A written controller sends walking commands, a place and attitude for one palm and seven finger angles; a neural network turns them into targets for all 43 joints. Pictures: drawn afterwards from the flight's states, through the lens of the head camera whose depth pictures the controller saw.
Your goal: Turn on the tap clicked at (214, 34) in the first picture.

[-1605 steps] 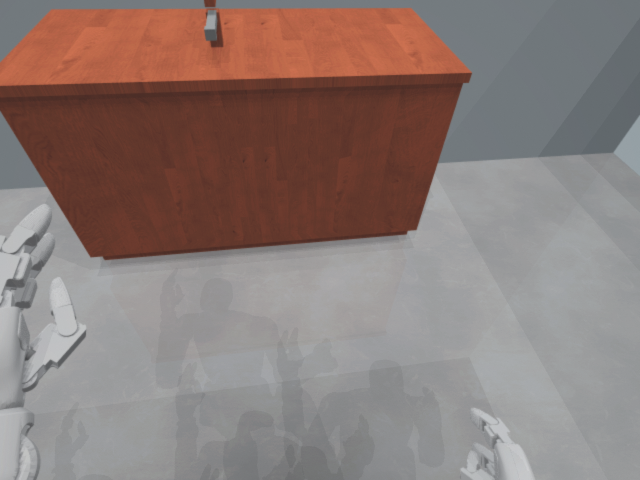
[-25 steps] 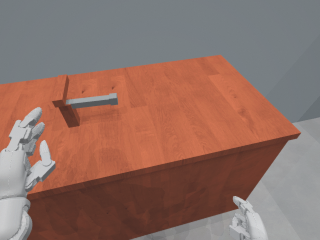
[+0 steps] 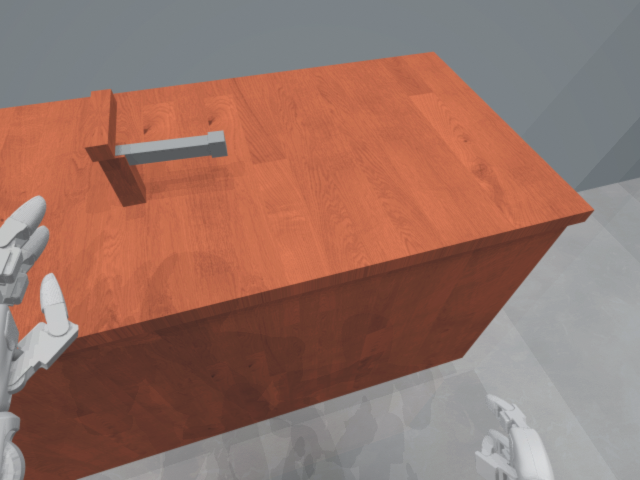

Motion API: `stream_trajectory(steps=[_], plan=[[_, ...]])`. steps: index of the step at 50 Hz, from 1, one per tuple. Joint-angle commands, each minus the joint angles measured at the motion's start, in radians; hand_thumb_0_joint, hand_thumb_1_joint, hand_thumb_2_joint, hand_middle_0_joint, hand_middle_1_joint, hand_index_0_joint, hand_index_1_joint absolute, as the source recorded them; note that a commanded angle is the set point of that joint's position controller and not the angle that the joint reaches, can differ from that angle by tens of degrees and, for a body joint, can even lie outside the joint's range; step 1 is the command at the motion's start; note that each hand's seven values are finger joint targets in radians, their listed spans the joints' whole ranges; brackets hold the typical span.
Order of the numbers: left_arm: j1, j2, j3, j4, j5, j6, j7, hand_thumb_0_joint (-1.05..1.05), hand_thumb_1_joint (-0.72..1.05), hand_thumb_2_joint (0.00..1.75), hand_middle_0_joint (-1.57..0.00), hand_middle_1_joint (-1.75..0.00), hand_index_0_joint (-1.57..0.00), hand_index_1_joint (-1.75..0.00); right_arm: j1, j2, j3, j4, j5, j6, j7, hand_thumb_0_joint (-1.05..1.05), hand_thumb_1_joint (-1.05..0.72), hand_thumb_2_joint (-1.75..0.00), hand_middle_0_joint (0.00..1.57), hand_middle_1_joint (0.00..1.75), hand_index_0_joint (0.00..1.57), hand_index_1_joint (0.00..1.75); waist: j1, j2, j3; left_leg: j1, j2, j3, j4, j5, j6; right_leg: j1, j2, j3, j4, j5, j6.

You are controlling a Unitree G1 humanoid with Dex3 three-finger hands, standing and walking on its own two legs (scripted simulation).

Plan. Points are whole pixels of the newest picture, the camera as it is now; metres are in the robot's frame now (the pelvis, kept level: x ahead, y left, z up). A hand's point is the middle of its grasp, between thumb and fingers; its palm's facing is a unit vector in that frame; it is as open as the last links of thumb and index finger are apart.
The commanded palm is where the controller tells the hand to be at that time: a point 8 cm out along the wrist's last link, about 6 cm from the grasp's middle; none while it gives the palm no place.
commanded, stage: step back with the hand held close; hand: left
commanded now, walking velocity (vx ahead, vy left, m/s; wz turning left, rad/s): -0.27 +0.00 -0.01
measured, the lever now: (217, 144) +0.56 +0.20 +0.09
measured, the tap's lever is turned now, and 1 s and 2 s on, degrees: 86 86 86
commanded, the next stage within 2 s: stop stepping back and stand still in 0.90 s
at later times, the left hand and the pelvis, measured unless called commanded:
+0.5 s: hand (13, 397) +0.15 +0.25 +0.17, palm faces +0.38 -0.82 -0.43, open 7.4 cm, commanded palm +0.10 +0.29 +0.18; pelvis -0.05 +0.00 +0.00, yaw +1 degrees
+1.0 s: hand out of the picture +0.07 +0.20 +0.16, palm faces +0.31 -0.87 -0.39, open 7.4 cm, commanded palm +0.00 +0.25 +0.18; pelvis -0.16 -0.03 +0.00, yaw -1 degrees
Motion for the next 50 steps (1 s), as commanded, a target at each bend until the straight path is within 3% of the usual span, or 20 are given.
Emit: stream_trajectory(steps=[1, 3, 8, 11, 16, 19, 21, 23, 26, 32, 35, 37, 38, 40, 43, 46, 47, 48, 49, 50], plan=[[-0.065, 0.159, 0.132, -0.223, 0.024, -0.071, 0.029, 0.0, 0.9, 0.9, -0.2, -0.3, -0.2, -0.3, -0.114, -0.126, -0.034, -0.168, -0.006, -0.068, -0.016, 0.0, -0.9, -0.9, 0.2, 0.3, 0.2, 0.3, 0.009, 0.165, -0.128, -0.169, 0.193, -0.249, -0.32, -0.297, 0.05, 0.176, -0.034, 0.094, 0.067, -0.125, 0.028], [-0.081, 0.153, 0.142, -0.197, 0.043, -0.071, 0.027, 0.0, 0.9, 0.9, -0.2, -0.3, -0.2, -0.3, -0.106, -0.119, -0.041, -0.167, -0.01, -0.073, -0.018, 0.0, -0.9, -0.9, 0.2, 0.3, 0.2, 0.3, 0.017, 0.147, -0.136, -0.252, 0.228, -0.291, -0.355, -0.311, 0.078, 0.267, -0.007, 0.097, 0.174, -0.061, 0.038], [-0.047, 0.122, 0.115, -0.159, 0.032, -0.068, 0.005, 0.0, 0.9, 0.9, -0.2, -0.3, -0.2, -0.3, -0.106, -0.106, -0.035, -0.147, -0.016, -0.081, -0.006, 0.0, -0.9, -0.9, 0.2, 0.3, 0.2, 0.3, 0.016, 0.07, -0.136, -0.078, 0.192, -0.213, -0.222, -0.031, 0.059, 0.152, -0.029, 0.132, 0.038, 0.023, 0.027], [-0.064, 0.139, 0.106, -0.226, 0.018, -0.066, 0.004, 0.0, 0.9, 0.9, -0.2, -0.3, -0.2, -0.3, -0.099, -0.098, -0.049, -0.144, -0.004, -0.071, -0.001, 0.0, -0.9, -0.9, 0.2, 0.3, 0.2, 0.3, 0.007, -0.044, -0.271, 0.069, 0.128, -0.097, -0.026, 0.165, 0.003, 0.131, -0.145, 0.225, -0.038, 0.258, -0.018], [-0.029, 0.176, 0.133, -0.272, -0.002, -0.078, 0.018, 0.0, 0.9, 0.9, -0.2, -0.3, -0.2, -0.3, -0.097, -0.066, -0.048, -0.134, 0.004, -0.05, 0.002, 0.0, -0.9, -0.9, 0.2, 0.3, 0.2, 0.3, -0.013, -0.094, -0.235, 0.111, 0.059, -0.034, 0.164, 0.021, -0.043, -0.026, -0.292, 0.294, -0.114, 0.242, -0.097], [-0.014, 0.188, 0.159, -0.254, -0.002, -0.081, 0.021, 0.0, 0.9, 0.9, -0.2, -0.3, -0.2, -0.3, -0.128, -0.078, -0.042, -0.145, 0.0, -0.044, -0.004, 0.0, -0.9, -0.9, 0.2, 0.3, 0.2, 0.3, -0.007, -0.014, -0.163, 0.079, 0.105, -0.084, 0.021, 0.063, -0.022, -0.082, -0.204, 0.228, -0.061, 0.122, -0.053], [-0.005, 0.197, 0.18, -0.277, 0.003, -0.091, 0.021, 0.0, 0.9, 0.9, -0.2, -0.3, -0.2, -0.3, -0.143, -0.093, -0.036, -0.157, -0.01, -0.049, -0.013, 0.0, -0.9, -0.9, 0.2, 0.3, 0.2, 0.3, 0.005, 0.183, -0.208, -0.006, 0.223, -0.228, -0.226, 0.042, 0.022, 0.027, -0.031, 0.107, 0.118, -0.054, 0.023], [-0.081, 0.175, 0.165, -0.276, 0.028, -0.088, 0.019, 0.0, 0.9, 0.9, -0.2, -0.3, -0.2, -0.3, -0.126, -0.091, -0.044, -0.144, -0.031, -0.078, -0.012, 0.0, -0.9, -0.9, 0.2, 0.3, 0.2, 0.3, 0.003, 0.267, -0.201, -0.147, 0.339, -0.388, -0.413, -0.18, 0.103, 0.104, 0.038, 0.132, 0.45, -0.259, 0.039], [-0.089, 0.124, 0.108, -0.22, 0.019, -0.064, 0.022, 0.0, 0.9, 0.9, -0.2, -0.3, -0.2, -0.3, -0.093, -0.078, -0.049, -0.109, -0.022, -0.105, -0.002, 0.0, -0.9, -0.9, 0.2, 0.3, 0.2, 0.3, 0.013, 0.111, -0.213, 0.135, 0.309, -0.284, -0.317, 0.033, 0.105, -0.098, 0.009, 0.139, 0.422, -0.299, 0.038], [-0.148, 0.095, 0.042, -0.234, 0.02, -0.02, 0.01, 0.0, 0.9, 0.9, -0.2, -0.3, -0.2, -0.3, -0.12, -0.094, -0.025, -0.085, -0.027, -0.109, 0.007, 0.0, -0.9, -0.9, 0.2, 0.3, 0.2, 0.3, 0.017, 0.236, -0.198, 0.104, 0.233, -0.18, -0.383, -0.141, 0.052, 0.046, 0.047, 0.071, 0.119, -0.256, 0.024], [-0.125, 0.172, 0.111, -0.27, 0.017, -0.041, -0.002, 0.0, 0.9, 0.9, -0.2, -0.3, -0.2, -0.3, -0.115, -0.081, -0.029, -0.086, -0.032, -0.09, 0.007, 0.0, -0.9, -0.9, 0.2, 0.3, 0.2, 0.3, 0.021, 0.13, -0.229, 0.109, 0.147, -0.08, -0.192, -0.09, -0.02, 0.103, -0.024, 0.099, -0.206, -0.012, -0.02], [-0.142, 0.216, 0.133, -0.289, -0.003, -0.078, -0.001, 0.0, 0.9, 0.9, -0.2, -0.3, -0.2, -0.3, -0.14, -0.043, -0.009, -0.097, -0.023, -0.082, 0.003, 0.0, -0.9, -0.9, 0.2, 0.3, 0.2, 0.3, 0.025, -0.148, -0.212, 0.132, 0.032, 0.064, 0.199, -0.116, -0.082, -0.067, -0.273, 0.277, -0.286, 0.228, -0.094], [-0.114, 0.191, 0.118, -0.272, -0.005, -0.073, -0.006, 0.0, 0.9, 0.9, -0.2, -0.3, -0.2, -0.3, -0.125, -0.061, -0.042, -0.095, 0.001, -0.085, 0.001, 0.0, -0.9, -0.9, 0.2, 0.3, 0.2, 0.3, 0.032, -0.3, -0.227, 0.031, -0.018, 0.042, 0.435, -0.215, -0.085, -0.047, -0.336, 0.306, -0.254, 0.367, -0.141], [-0.054, 0.169, 0.129, -0.225, 0.002, -0.067, -0.022, 0.0, 0.9, 0.9, -0.2, -0.3, -0.2, -0.3, -0.155, -0.021, -0.012, -0.123, -0.008, -0.073, 0.009, 0.0, -0.9, -0.9, 0.2, 0.3, 0.2, 0.3, 0.017, -0.237, -0.207, -0.18, 0.018, 0.0, 0.54, -0.285, -0.07, 0.134, -0.333, 0.249, -0.115, 0.743, -0.155], [-0.051, 0.153, 0.147, -0.172, 0.007, -0.071, -0.011, 0.0, 0.9, 0.9, -0.2, -0.3, -0.2, -0.3, -0.157, -0.023, 0.004, -0.124, -0.016, -0.045, -0.01, 0.0, -0.9, -0.9, 0.2, 0.3, 0.2, 0.3, -0.007, -0.108, -0.191, -0.123, 0.053, 0.043, 0.24, -0.236, -0.062, 0.219, -0.287, 0.221, -0.033, 0.857, -0.112], [-0.057, 0.157, 0.134, -0.239, 0.001, -0.075, 0.004, 0.0, 0.9, 0.9, -0.2, -0.3, -0.2, -0.3, -0.107, -0.07, -0.029, -0.121, -0.002, -0.037, -0.022, 0.0, -0.9, -0.9, 0.2, 0.3, 0.2, 0.3, -0.022, -0.022, -0.263, 0.117, 0.091, 0.052, -0.227, 0.256, -0.056, 0.233, -0.187, 0.176, 0.096, 0.65, -0.031], [-0.054, 0.167, 0.125, -0.29, -0.005, -0.084, 0.004, 0.0, 0.9, 0.9, -0.2, -0.3, -0.2, -0.3, -0.101, -0.104, -0.047, -0.142, 0.009, -0.048, -0.019, 0.0, -0.9, -0.9, 0.2, 0.3, 0.2, 0.3, -0.005, 0.102, -0.28, 0.264, 0.243, -0.082, -0.205, 0.689, -0.002, 0.083, -0.089, 0.122, 0.16, 0.254, 0.03], [-0.055, 0.165, 0.12, -0.307, -0.003, -0.09, 0.002, 0.0, 0.9, 0.9, -0.2, -0.3, -0.2, -0.3, -0.095, -0.109, -0.059, -0.147, 0.022, -0.068, -0.003, 0.0, -0.9, -0.9, 0.2, 0.3, 0.2, 0.3, 0.01, 0.181, -0.305, 0.419, 0.331, -0.11, -0.167, 0.924, 0.025, -0.093, -0.038, 0.118, 0.23, -0.177, 0.03], [0.003, 0.151, 0.129, -0.254, 0.003, -0.086, 0.005, 0.0, 0.9, 0.9, -0.2, -0.3, -0.2, -0.3, -0.067, -0.099, -0.063, -0.135, 0.013, -0.088, 0.008, 0.0, -0.9, -0.9, 0.2, 0.3, 0.2, 0.3, 0.003, 0.171, -0.306, 0.463, 0.351, -0.14, -0.142, 1.003, 0.054, -0.181, -0.002, 0.119, 0.321, -0.307, 0.025], [0.021, 0.155, 0.127, -0.307, -0.012, -0.083, -0.002, 0.0, 0.9, 0.9, -0.2, -0.3, -0.2, -0.3, -0.075, -0.093, -0.049, -0.136, -0.013, -0.109, 0.012, 0.0, -0.9, -0.9, 0.2, 0.3, 0.2, 0.3, 0.01, 0.281, -0.315, 0.429, 0.351, -0.17, -0.159, 1.008, 0.064, -0.195, -0.004, 0.144, 0.388, -0.382, 0.031]])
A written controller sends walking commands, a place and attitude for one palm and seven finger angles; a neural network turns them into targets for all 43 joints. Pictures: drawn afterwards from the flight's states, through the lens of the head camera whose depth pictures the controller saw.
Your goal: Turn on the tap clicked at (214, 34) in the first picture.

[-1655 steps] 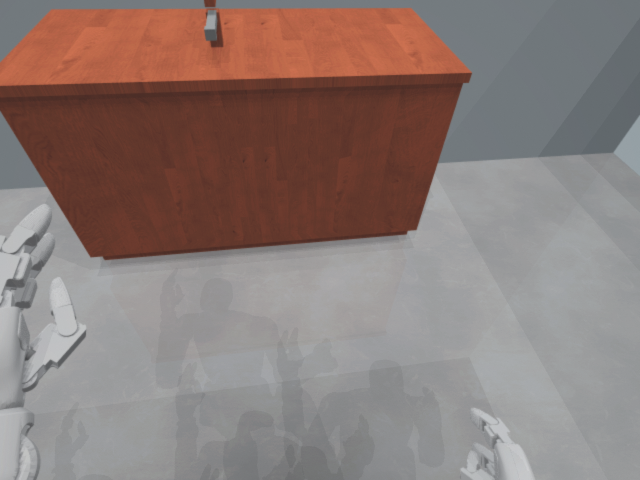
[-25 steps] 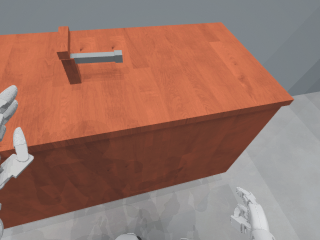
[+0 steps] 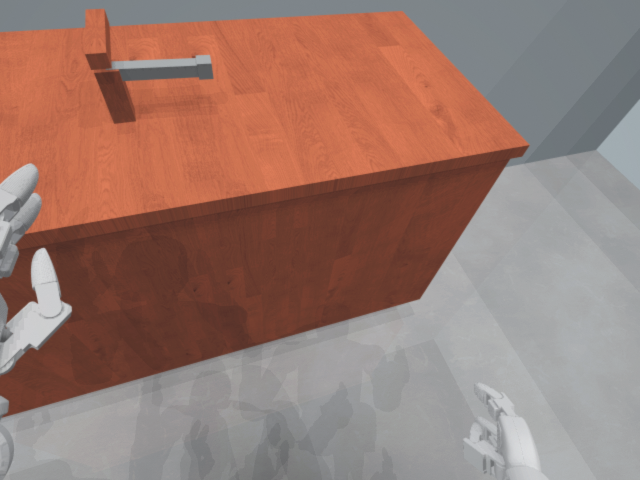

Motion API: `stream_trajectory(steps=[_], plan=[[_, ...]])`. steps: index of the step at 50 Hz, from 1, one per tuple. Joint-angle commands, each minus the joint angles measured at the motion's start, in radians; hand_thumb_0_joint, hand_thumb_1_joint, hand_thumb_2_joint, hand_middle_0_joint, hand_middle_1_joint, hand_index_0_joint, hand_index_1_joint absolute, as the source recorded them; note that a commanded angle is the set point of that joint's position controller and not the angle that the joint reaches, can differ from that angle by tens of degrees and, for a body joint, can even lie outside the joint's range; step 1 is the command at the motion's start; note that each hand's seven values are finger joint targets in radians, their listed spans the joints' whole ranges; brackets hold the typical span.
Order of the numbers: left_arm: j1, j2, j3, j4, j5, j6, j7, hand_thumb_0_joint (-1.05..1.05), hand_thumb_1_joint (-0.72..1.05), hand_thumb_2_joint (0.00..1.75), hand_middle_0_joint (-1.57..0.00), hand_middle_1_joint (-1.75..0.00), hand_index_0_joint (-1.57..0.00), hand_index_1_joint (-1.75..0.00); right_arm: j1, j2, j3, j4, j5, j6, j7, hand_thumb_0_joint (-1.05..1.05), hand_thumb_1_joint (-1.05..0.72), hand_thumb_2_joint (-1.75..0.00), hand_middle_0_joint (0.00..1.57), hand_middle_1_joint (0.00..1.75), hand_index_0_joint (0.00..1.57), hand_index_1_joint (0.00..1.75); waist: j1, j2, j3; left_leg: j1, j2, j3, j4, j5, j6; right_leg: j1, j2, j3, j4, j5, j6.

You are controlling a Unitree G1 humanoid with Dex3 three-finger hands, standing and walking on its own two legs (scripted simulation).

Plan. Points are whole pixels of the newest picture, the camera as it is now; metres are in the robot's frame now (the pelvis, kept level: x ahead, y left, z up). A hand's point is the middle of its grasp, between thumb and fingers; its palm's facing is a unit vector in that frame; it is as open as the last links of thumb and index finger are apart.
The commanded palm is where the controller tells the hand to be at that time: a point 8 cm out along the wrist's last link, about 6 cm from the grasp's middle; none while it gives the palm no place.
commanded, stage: stop stepping back and stand still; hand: left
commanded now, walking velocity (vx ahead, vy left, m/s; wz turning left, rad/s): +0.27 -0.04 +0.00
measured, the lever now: (204, 67) +0.72 +0.24 +0.09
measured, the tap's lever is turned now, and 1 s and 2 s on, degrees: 86 86 86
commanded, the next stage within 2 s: stand and check the lever's angle in 0.84 s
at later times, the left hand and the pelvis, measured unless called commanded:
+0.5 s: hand out of the picture +0.11 +0.20 +0.17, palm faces +0.42 -0.83 -0.36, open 7.4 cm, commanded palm +0.05 +0.24 +0.18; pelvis -0.10 -0.04 -0.01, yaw +2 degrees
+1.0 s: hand out of the picture +0.09 +0.20 +0.17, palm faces +0.48 -0.78 -0.39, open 7.4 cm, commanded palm +0.03 +0.24 +0.18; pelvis -0.10 -0.06 +0.00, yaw +6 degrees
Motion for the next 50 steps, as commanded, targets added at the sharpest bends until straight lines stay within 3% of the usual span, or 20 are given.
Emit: stream_trajectory(steps=[1, 8, 10, 12, 13, 19, 21, 22, 23, 26, 27, 28, 29, 32, 36, 39, 44, 46, 48, 50], plan=[[0.029, 0.118, 0.091, -0.302, 0.001, -0.057, 0.019, 0.0, 0.9, 0.9, -0.2, -0.3, -0.2, -0.3, -0.017, -0.123, -0.043, -0.141, -0.016, -0.113, 0.02, 0.0, -0.9, -0.9, 0.2, 0.3, 0.2, 0.3, 0.026, 0.358, -0.274, 0.35, 0.313, -0.262, -0.115, 0.939, 0.074, -0.119, 0.003, 0.041, 0.265, -0.2, 0.009], [0.056, 0.097, 0.088, -0.182, 0.013, 0.004, 0.05, 0.0, 0.9, 0.9, -0.2, -0.3, -0.2, -0.3, -0.048, -0.148, -0.03, -0.148, 0.001, -0.122, 0.007, 0.0, -0.9, -0.9, 0.2, 0.3, 0.2, 0.3, 0.025, 0.277, -0.109, -0.11, 0.167, -0.18, -0.258, -0.375, 0.038, 0.293, 0.02, -0.09, -0.167, -0.005, 0.006], [-0.003, 0.117, 0.087, -0.115, 0.026, -0.005, 0.038, 0.0, 0.9, 0.9, -0.2, -0.3, -0.2, -0.3, -0.056, -0.146, -0.036, -0.135, -0.014, -0.105, 0.006, 0.0, -0.9, -0.9, 0.2, 0.3, 0.2, 0.3, 0.011, 0.103, -0.055, -0.136, 0.067, -0.1, -0.035, -0.333, 0.003, 0.217, -0.089, 0.049, -0.326, -0.084, -0.056], [-0.091, 0.114, 0.066, -0.129, 0.025, -0.003, 0.035, 0.0, 0.9, 0.9, -0.2, -0.3, -0.2, -0.3, -0.029, -0.132, -0.049, -0.106, -0.008, -0.099, 0.005, 0.0, -0.9, -0.9, 0.2, 0.3, 0.2, 0.3, 0.01, -0.129, -0.079, 0.002, 0.014, -0.072, 0.4, -0.196, -0.017, -0.081, -0.306, 0.392, -0.488, -0.456, -0.165], [-0.132, 0.112, 0.056, -0.126, 0.026, -0.001, 0.035, 0.0, 0.9, 0.9, -0.2, -0.3, -0.2, -0.3, -0.02, -0.122, -0.042, -0.081, -0.013, -0.096, 0.004, 0.0, -0.9, -0.9, 0.2, 0.3, 0.2, 0.3, -0.009, -0.126, -0.08, -0.004, 0.02, -0.071, 0.512, -0.165, -0.014, -0.118, -0.322, 0.393, -0.486, -0.457, -0.18], [-0.15, 0.09, 0.035, -0.082, 0.024, 0.01, 0.052, 0.0, 0.9, 0.9, -0.2, -0.3, -0.2, -0.3, -0.013, -0.124, -0.014, -0.085, -0.02, -0.097, -0.018, 0.0, -0.9, -0.9, 0.2, 0.3, 0.2, 0.3, -0.008, 0.038, -0.097, 0.135, 0.023, -0.009, 0.011, -0.271, 0.043, -0.075, -0.202, 0.157, -0.297, -0.407, -0.106], [-0.127, 0.085, 0.046, -0.116, 0.02, -0.003, 0.054, 0.0, 0.9, 0.9, -0.2, -0.3, -0.2, -0.3, -0.008, -0.156, -0.019, -0.106, -0.023, -0.107, -0.019, 0.0, -0.9, -0.9, 0.2, 0.3, 0.2, 0.3, -0.003, 0.32, -0.067, 0.112, 0.187, -0.305, -0.248, -0.419, 0.124, -0.061, -0.016, 0.003, 0.031, -0.223, -0.038], [-0.088, 0.108, 0.067, -0.118, 0.031, 0.009, 0.047, 0.0, 0.9, 0.9, -0.2, -0.3, -0.2, -0.3, -0.004, -0.154, -0.028, -0.107, -0.013, -0.109, -0.015, 0.0, -0.9, -0.9, 0.2, 0.3, 0.2, 0.3, 0.017, 0.341, -0.15, 0.064, 0.247, -0.306, -0.271, -0.37, 0.148, 0.023, 0.061, -0.132, 0.25, -0.149, 0.016], [-0.114, 0.115, 0.092, -0.104, 0.024, 0.008, 0.05, 0.0, 0.9, 0.9, -0.2, -0.3, -0.2, -0.3, -0.005, -0.131, -0.025, -0.111, -0.004, -0.116, -0.014, 0.0, -0.9, -0.9, 0.2, 0.3, 0.2, 0.3, -0.002, 0.344, -0.063, -0.075, 0.284, -0.409, -0.332, -0.52, 0.182, 0.002, 0.026, -0.082, 0.327, -0.152, 0.021], [-0.052, 0.075, 0.069, 0.02, 0.036, 0.006, 0.031, 0.0, 0.9, 0.9, -0.2, -0.3, -0.2, -0.3, -0.042, -0.139, -0.019, -0.087, -0.016, -0.119, 0.003, 0.0, -0.9, -0.9, 0.2, 0.3, 0.2, 0.3, 0.041, 0.275, 0.067, -0.323, 0.219, -0.272, -0.207, -0.518, 0.114, 0.229, -0.011, -0.058, 0.021, -0.109, 0.0], [-0.047, 0.071, 0.066, 0.031, 0.038, 0.0, 0.025, 0.0, 0.9, 0.9, -0.2, -0.3, -0.2, -0.3, -0.034, -0.143, -0.027, -0.089, -0.019, -0.114, 0.002, 0.0, -0.9, -0.9, 0.2, 0.3, 0.2, 0.3, 0.053, 0.12, 0.053, -0.34, 0.138, -0.182, -0.008, -0.421, 0.077, 0.311, -0.017, -0.022, -0.177, -0.09, -0.017], [-0.069, 0.091, 0.067, 0.011, 0.04, -0.008, 0.016, 0.0, 0.9, 0.9, -0.2, -0.3, -0.2, -0.3, -0.031, -0.146, -0.047, -0.098, -0.019, -0.109, 0.003, 0.0, -0.9, -0.9, 0.2, 0.3, 0.2, 0.3, 0.05, -0.156, 0.013, -0.373, 0.009, -0.039, 0.351, -0.321, 0.034, 0.318, -0.179, 0.281, -0.356, -0.218, -0.087], [-0.127, 0.108, 0.077, -0.055, 0.027, -0.023, 0.01, 0.0, 0.9, 0.9, -0.2, -0.3, -0.2, -0.3, -0.035, -0.141, -0.051, -0.109, -0.01, -0.117, 0.008, 0.0, -0.9, -0.9, 0.2, 0.3, 0.2, 0.3, 0.025, -0.233, -0.06, -0.356, -0.013, -0.077, 0.608, -0.237, 0.014, 0.255, -0.354, 0.569, -0.479, -0.248, -0.122], [-0.126, 0.121, 0.083, -0.086, 0.02, -0.044, 0.002, 0.0, 0.9, 0.9, -0.2, -0.3, -0.2, -0.3, 0.012, -0.128, -0.047, -0.059, -0.015, -0.12, 0.024, 0.0, -0.9, -0.9, 0.2, 0.3, 0.2, 0.3, -0.007, 0.049, -0.054, -0.241, 0.053, -0.122, 0.636, -0.076, -0.005, 0.08, -0.314, 0.395, -0.451, -0.315, -0.113], [-0.111, 0.109, 0.064, -0.048, 0.02, -0.048, 0.016, 0.0, 0.9, 0.9, -0.2, -0.3, -0.2, -0.3, 0.004, -0.115, -0.028, -0.075, -0.015, -0.128, 0.004, 0.0, -0.9, -0.9, 0.2, 0.3, 0.2, 0.3, 0.004, -0.02, -0.078, -0.029, 0.042, -0.019, 0.311, -0.076, 0.004, 0.01, -0.26, 0.181, -0.454, -0.26, -0.088], [-0.113, 0.089, 0.046, -0.026, 0.022, -0.033, 0.036, 0.0, 0.9, 0.9, -0.2, -0.3, -0.2, -0.3, -0.001, -0.109, -0.024, -0.096, -0.021, -0.134, -0.01, 0.0, -0.9, -0.9, 0.2, 0.3, 0.2, 0.3, 0.017, -0.041, -0.08, 0.126, 0.005, 0.049, 0.073, -0.13, 0.026, -0.005, -0.246, 0.186, -0.452, -0.362, -0.085], [-0.136, 0.064, 0.033, -0.062, 0.022, -0.03, 0.041, 0.0, 0.9, 0.9, -0.2, -0.3, -0.2, -0.3, -0.008, -0.162, -0.038, -0.126, -0.016, -0.121, 0.003, 0.0, -0.9, -0.9, 0.2, 0.3, 0.2, 0.3, 0.029, 0.172, -0.106, 0.115, 0.176, -0.221, -0.18, -0.196, 0.109, 0.101, -0.051, 0.047, -0.131, -0.096, 0.012], [-0.105, 0.085, 0.067, -0.082, 0.026, -0.026, 0.045, 0.0, 0.9, 0.9, -0.2, -0.3, -0.2, -0.3, -0.032, -0.139, -0.035, -0.126, -0.004, -0.118, 0.0, 0.0, -0.9, -0.9, 0.2, 0.3, 0.2, 0.3, 0.029, 0.28, -0.064, -0.032, 0.183, -0.236, -0.251, -0.369, 0.094, 0.158, -0.028, 0.0, -0.114, -0.069, 0.016], [-0.065, 0.076, 0.069, -0.042, 0.032, -0.021, 0.041, 0.0, 0.9, 0.9, -0.2, -0.3, -0.2, -0.3, -0.044, -0.134, -0.027, -0.12, -0.007, -0.125, 0.003, 0.0, -0.9, -0.9, 0.2, 0.3, 0.2, 0.3, 0.032, 0.187, -0.002, -0.12, 0.142, -0.191, -0.201, -0.319, 0.066, 0.202, -0.04, 0.021, -0.184, -0.007, 0.006], [-0.063, 0.092, 0.077, -0.055, 0.031, -0.026, 0.035, 0.0, 0.9, 0.9, -0.2, -0.3, -0.2, -0.3, -0.032, -0.132, -0.038, -0.118, -0.011, -0.128, 0.012, 0.0, -0.9, -0.9, 0.2, 0.3, 0.2, 0.3, 0.026, 0.015, -0.054, -0.054, 0.056, -0.088, 0.016, -0.098, 0.032, 0.198, -0.141, 0.195, -0.315, -0.003, -0.02]])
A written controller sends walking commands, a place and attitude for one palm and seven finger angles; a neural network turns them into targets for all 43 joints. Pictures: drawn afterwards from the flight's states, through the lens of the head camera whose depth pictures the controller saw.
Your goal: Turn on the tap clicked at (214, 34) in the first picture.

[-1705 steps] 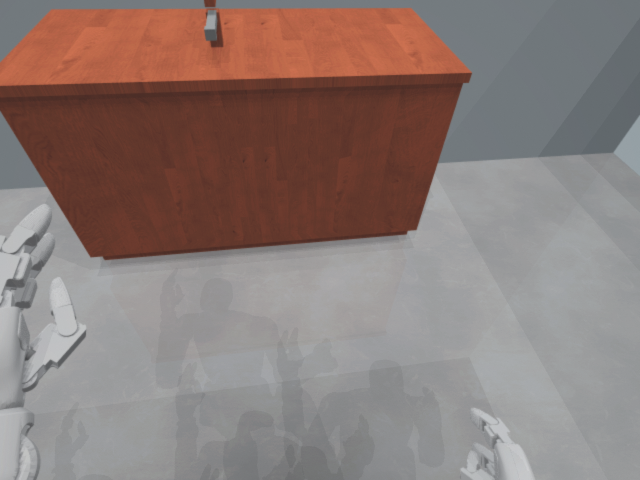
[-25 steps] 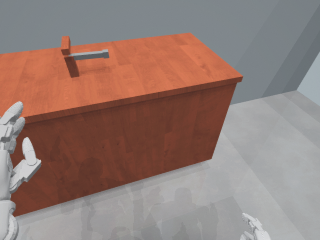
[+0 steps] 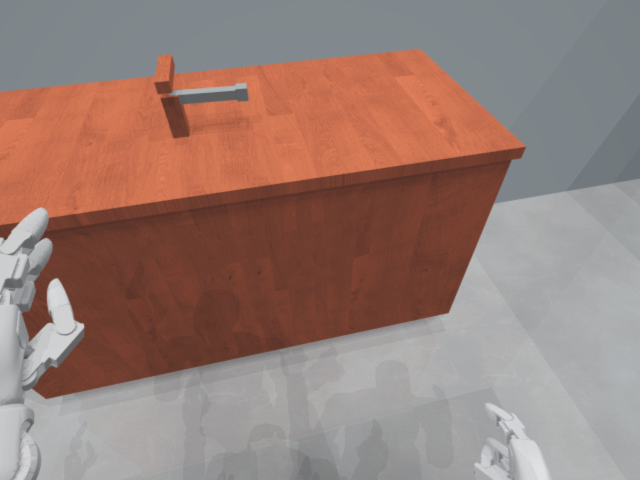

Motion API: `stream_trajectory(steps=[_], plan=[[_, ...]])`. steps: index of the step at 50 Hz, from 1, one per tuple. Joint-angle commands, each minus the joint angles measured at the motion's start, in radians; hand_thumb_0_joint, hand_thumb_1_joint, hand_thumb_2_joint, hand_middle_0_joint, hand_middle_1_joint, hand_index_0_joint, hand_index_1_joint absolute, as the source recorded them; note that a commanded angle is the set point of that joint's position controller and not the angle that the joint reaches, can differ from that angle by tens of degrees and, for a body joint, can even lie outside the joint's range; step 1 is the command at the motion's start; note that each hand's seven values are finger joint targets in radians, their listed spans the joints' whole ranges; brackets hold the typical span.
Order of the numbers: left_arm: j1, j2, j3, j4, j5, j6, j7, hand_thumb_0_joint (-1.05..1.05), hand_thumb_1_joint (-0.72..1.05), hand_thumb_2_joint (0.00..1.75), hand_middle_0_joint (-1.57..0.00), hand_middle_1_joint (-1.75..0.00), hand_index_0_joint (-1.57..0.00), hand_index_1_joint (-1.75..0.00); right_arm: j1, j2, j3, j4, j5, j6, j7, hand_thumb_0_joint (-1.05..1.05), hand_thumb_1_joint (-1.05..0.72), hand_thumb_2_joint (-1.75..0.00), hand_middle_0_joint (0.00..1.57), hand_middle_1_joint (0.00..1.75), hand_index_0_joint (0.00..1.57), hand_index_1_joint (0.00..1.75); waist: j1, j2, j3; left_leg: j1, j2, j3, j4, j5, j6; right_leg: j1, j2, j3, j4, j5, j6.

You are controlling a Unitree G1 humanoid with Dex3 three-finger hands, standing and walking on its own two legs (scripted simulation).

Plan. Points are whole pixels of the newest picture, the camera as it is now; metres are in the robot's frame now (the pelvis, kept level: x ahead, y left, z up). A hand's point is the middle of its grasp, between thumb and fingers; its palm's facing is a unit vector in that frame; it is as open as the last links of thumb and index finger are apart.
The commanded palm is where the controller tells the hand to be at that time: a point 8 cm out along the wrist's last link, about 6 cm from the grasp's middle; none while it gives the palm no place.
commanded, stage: stand and check the lever's angle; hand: left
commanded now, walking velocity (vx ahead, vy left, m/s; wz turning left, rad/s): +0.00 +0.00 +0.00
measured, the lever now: (242, 92) +0.85 +0.21 +0.09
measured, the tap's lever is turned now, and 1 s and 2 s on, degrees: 86 86 86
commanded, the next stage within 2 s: stand and wait in 0.12 s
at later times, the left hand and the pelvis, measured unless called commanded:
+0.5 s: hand (63, 296) +0.25 +0.27 +0.16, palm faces +0.35 -0.86 -0.37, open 7.4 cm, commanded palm +0.20 +0.31 +0.18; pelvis +0.03 +0.04 +0.01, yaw -1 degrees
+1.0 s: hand (54, 301) +0.25 +0.28 +0.16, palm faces +0.36 -0.86 -0.37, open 7.4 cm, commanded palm +0.20 +0.32 +0.18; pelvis +0.03 +0.04 +0.01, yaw -1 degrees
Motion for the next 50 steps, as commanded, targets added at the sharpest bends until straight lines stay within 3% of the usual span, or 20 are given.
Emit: stream_trajectory(steps=[1, 2, 4, 6, 8, 10, 12, 14, 15, 22, 28, 33, 40, 44, 45, 47, 50], plan=[[-0.042, 0.182, 0.127, -0.221, 0.002, -0.067, 0.016, 0.0, 0.9, 0.9, -0.2, -0.3, -0.2, -0.3, -0.091, -0.09, -0.042, -0.137, 0.008, -0.053, 0.008, 0.0, -0.9, -0.9, 0.2, 0.3, 0.2, 0.3, 0.014, -0.146, -0.072, -0.139, -0.005, -0.028, 0.093, -0.045, 0.041, 0.141, -0.242, 0.389, -0.287, -0.073, 0.03], [-0.055, 0.175, 0.122, -0.236, 0.0, -0.066, 0.017, 0.0, 0.9, 0.9, -0.2, -0.3, -0.2, -0.3, -0.087, -0.091, -0.045, -0.139, 0.012, -0.052, 0.013, 0.0, -0.9, -0.9, 0.2, 0.3, 0.2, 0.3, 0.015, -0.153, -0.092, -0.137, -0.01, -0.03, 0.124, -0.038, 0.034, 0.17, -0.283, 0.413, -0.299, 0.005, 0.012], [-0.073, 0.175, 0.113, -0.253, -0.005, -0.067, 0.019, 0.0, 0.9, 0.9, -0.2, -0.3, -0.2, -0.3, -0.089, -0.087, -0.038, -0.138, 0.01, -0.052, 0.012, 0.0, -0.9, -0.9, 0.2, 0.3, 0.2, 0.3, 0.013, -0.085, -0.111, -0.07, 0.003, -0.049, 0.055, -0.025, 0.037, 0.161, -0.284, 0.352, -0.26, 0.084, -0.013], [-0.074, 0.165, 0.096, -0.261, -0.009, -0.066, 0.021, 0.0, 0.9, 0.9, -0.2, -0.3, -0.2, -0.3, -0.104, -0.095, -0.029, -0.138, 0.003, -0.052, 0.004, 0.0, -0.9, -0.9, 0.2, 0.3, 0.2, 0.3, 0.013, 0.015, -0.108, 0.02, 0.025, -0.07, -0.08, 0.065, 0.042, 0.127, -0.204, 0.259, -0.201, 0.057, 0.009], [-0.066, 0.167, 0.103, -0.25, -0.009, -0.063, 0.025, 0.0, 0.9, 0.9, -0.2, -0.3, -0.2, -0.3, -0.122, -0.11, -0.032, -0.146, 0.003, -0.048, -0.004, 0.0, -0.9, -0.9, 0.2, 0.3, 0.2, 0.3, 0.023, 0.033, -0.102, 0.036, 0.064, -0.114, -0.109, 0.142, 0.058, 0.128, -0.126, 0.207, -0.169, 0.092, 0.047], [-0.081, 0.169, 0.103, -0.252, -0.003, -0.057, 0.023, 0.0, 0.9, 0.9, -0.2, -0.3, -0.2, -0.3, -0.131, -0.106, -0.028, -0.147, 0.001, -0.046, -0.007, 0.0, -0.9, -0.9, 0.2, 0.3, 0.2, 0.3, 0.02, 0.059, -0.104, 0.034, 0.069, -0.117, -0.114, 0.205, 0.057, 0.145, -0.111, 0.173, -0.138, 0.172, 0.048], [-0.069, 0.156, 0.094, -0.234, -0.006, -0.056, 0.02, 0.0, 0.9, 0.9, -0.2, -0.3, -0.2, -0.3, -0.134, -0.105, -0.027, -0.151, 0.003, -0.044, -0.007, 0.0, -0.9, -0.9, 0.2, 0.3, 0.2, 0.3, 0.024, 0.036, -0.105, 0.023, 0.075, -0.118, -0.12, 0.228, 0.051, 0.162, -0.099, 0.16, -0.133, 0.199, 0.051], [-0.06, 0.158, 0.097, -0.245, -0.008, -0.057, 0.019, 0.0, 0.9, 0.9, -0.2, -0.3, -0.2, -0.3, -0.133, -0.106, -0.029, -0.155, 0.002, -0.041, -0.005, 0.0, -0.9, -0.9, 0.2, 0.3, 0.2, 0.3, 0.025, 0.031, -0.131, 0.031, 0.072, -0.113, -0.119, 0.244, 0.047, 0.182, -0.1, 0.16, -0.131, 0.228, 0.049], [-0.055, 0.158, 0.096, -0.253, -0.008, -0.056, 0.016, 0.0, 0.9, 0.9, -0.2, -0.3, -0.2, -0.3, -0.137, -0.109, -0.029, -0.159, 0.001, -0.042, -0.005, 0.0, -0.9, -0.9, 0.2, 0.3, 0.2, 0.3, 0.023, 0.065, -0.127, 0.033, 0.069, -0.112, -0.126, 0.259, 0.043, 0.181, -0.099, 0.155, -0.122, 0.236, 0.046], [-0.015, 0.166, 0.113, -0.26, -0.013, -0.061, 0.016, 0.0, 0.9, 0.9, -0.2, -0.3, -0.2, -0.3, -0.137, -0.103, -0.026, -0.167, -0.002, -0.031, -0.007, 0.0, -0.9, -0.9, 0.2, 0.3, 0.2, 0.3, 0.027, 0.061, -0.143, 0.028, 0.076, -0.105, -0.143, 0.308, 0.031, 0.195, -0.084, 0.132, -0.109, 0.269, 0.048], [-0.037, 0.155, 0.097, -0.262, -0.014, -0.061, 0.014, 0.0, 0.9, 0.9, -0.2, -0.3, -0.2, -0.3, -0.141, -0.106, -0.027, -0.168, -0.003, -0.022, -0.011, 0.0, -0.9, -0.9, 0.2, 0.3, 0.2, 0.3, 0.024, 0.082, -0.132, 0.023, 0.07, -0.101, -0.155, 0.269, 0.022, 0.182, -0.081, 0.137, -0.122, 0.247, 0.047], [-0.045, 0.16, 0.101, -0.249, -0.014, -0.059, 0.016, 0.0, 0.9, 0.9, -0.2, -0.3, -0.2, -0.3, -0.143, -0.106, -0.028, -0.165, -0.004, -0.022, -0.015, 0.0, -0.9, -0.9, 0.2, 0.3, 0.2, 0.3, 0.027, 0.046, -0.131, 0.018, 0.067, -0.102, -0.158, 0.25, 0.023, 0.187, -0.082, 0.136, -0.135, 0.241, 0.049], [-0.054, 0.167, 0.104, -0.254, -0.011, -0.06, 0.018, 0.0, 0.9, 0.9, -0.2, -0.3, -0.2, -0.3, -0.148, -0.11, -0.03, -0.165, -0.008, -0.022, -0.017, 0.0, -0.9, -0.9, 0.2, 0.3, 0.2, 0.3, 0.025, 0.061, -0.124, 0.005, 0.052, -0.1, -0.165, 0.185, 0.021, 0.18, -0.089, 0.149, -0.159, 0.206, 0.042], [-0.04, 0.16, 0.103, -0.238, -0.013, -0.059, 0.018, 0.0, 0.9, 0.9, -0.2, -0.3, -0.2, -0.3, -0.145, -0.106, -0.031, -0.162, -0.006, -0.02, -0.017, 0.0, -0.9, -0.9, 0.2, 0.3, 0.2, 0.3, 0.025, 0.029, -0.127, 0.001, 0.045, -0.095, -0.155, 0.161, 0.025, 0.183, -0.093, 0.161, -0.179, 0.202, 0.044], [-0.041, 0.164, 0.104, -0.245, -0.012, -0.057, 0.017, 0.0, 0.9, 0.9, -0.2, -0.3, -0.2, -0.3, -0.148, -0.11, -0.033, -0.163, -0.007, -0.021, -0.017, 0.0, -0.9, -0.9, 0.2, 0.3, 0.2, 0.3, 0.024, 0.052, -0.123, 0.002, 0.043, -0.096, -0.156, 0.161, 0.023, 0.178, -0.096, 0.162, -0.179, 0.198, 0.04], [-0.025, 0.164, 0.109, -0.229, -0.014, -0.058, 0.019, 0.0, 0.9, 0.9, -0.2, -0.3, -0.2, -0.3, -0.142, -0.106, -0.032, -0.16, -0.006, -0.018, -0.018, 0.0, -0.9, -0.9, 0.2, 0.3, 0.2, 0.3, 0.025, 0.024, -0.133, 0.001, 0.046, -0.097, -0.154, 0.172, 0.023, 0.192, -0.094, 0.16, -0.18, 0.21, 0.042], [-0.039, 0.169, 0.106, -0.248, -0.013, -0.057, 0.018, 0.0, 0.9, 0.9, -0.2, -0.3, -0.2, -0.3, -0.15, -0.111, -0.033, -0.163, -0.006, -0.021, -0.018, 0.0, -0.9, -0.9, 0.2, 0.3, 0.2, 0.3, 0.025, 0.063, -0.126, 0.003, 0.044, -0.101, -0.163, 0.164, 0.021, 0.178, -0.093, 0.156, -0.179, 0.188, 0.041]])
